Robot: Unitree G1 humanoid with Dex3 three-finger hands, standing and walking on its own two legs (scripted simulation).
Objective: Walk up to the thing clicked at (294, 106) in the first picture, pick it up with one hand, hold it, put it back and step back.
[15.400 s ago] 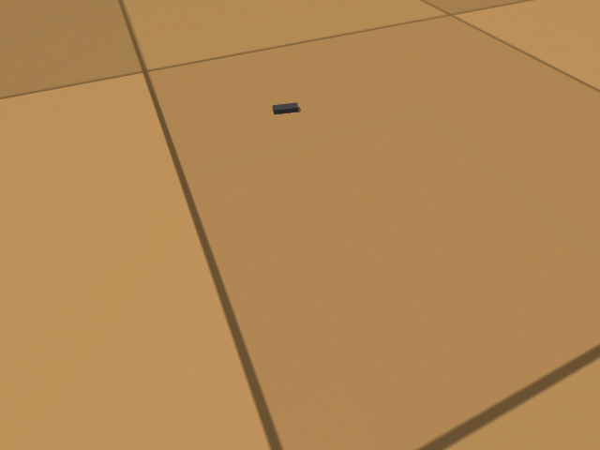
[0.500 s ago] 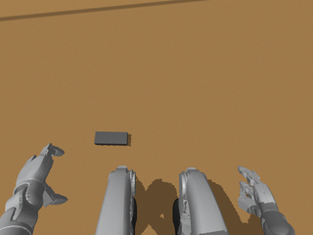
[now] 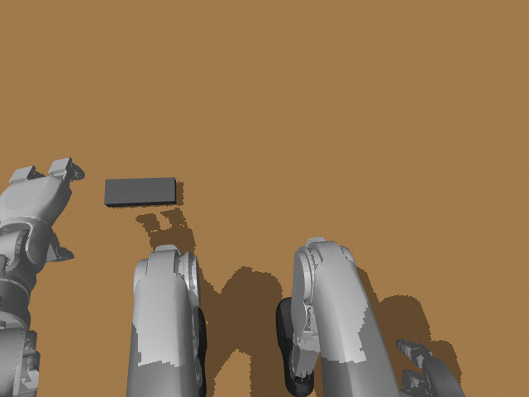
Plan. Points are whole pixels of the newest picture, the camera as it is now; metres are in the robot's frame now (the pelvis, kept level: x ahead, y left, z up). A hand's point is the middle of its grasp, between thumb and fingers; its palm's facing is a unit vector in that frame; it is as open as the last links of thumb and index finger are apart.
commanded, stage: rise first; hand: left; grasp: from above
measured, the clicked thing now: (141, 192) +0.49 +0.25 -0.38
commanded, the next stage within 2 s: none
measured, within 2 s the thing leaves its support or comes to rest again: neither
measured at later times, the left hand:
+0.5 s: hand (77, 206) +0.41 +0.32 -0.22, palm faces -0.46 -0.06 -0.89, open 13.9 cm
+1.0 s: hand (89, 200) +0.43 +0.31 -0.24, palm faces -0.46 -0.06 -0.89, open 13.8 cm
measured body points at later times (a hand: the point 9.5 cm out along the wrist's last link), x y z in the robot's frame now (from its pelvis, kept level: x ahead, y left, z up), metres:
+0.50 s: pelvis +0.01 +0.00 -0.05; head +0.24 +0.06 +0.33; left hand +0.43 +0.32 -0.16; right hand +0.10 -0.27 -0.17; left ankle +0.09 +0.12 -0.36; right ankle +0.10 -0.11 -0.36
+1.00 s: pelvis +0.01 +0.00 -0.07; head +0.25 +0.07 +0.31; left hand +0.45 +0.31 -0.19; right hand +0.08 -0.28 -0.18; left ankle +0.09 +0.12 -0.36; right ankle +0.10 -0.11 -0.36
